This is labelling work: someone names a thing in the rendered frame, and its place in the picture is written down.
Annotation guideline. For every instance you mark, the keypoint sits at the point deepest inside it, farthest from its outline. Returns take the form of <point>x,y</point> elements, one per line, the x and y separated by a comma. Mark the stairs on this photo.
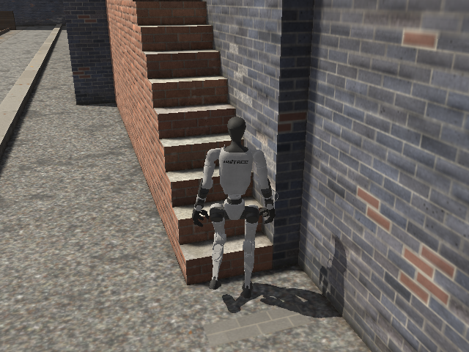
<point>173,102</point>

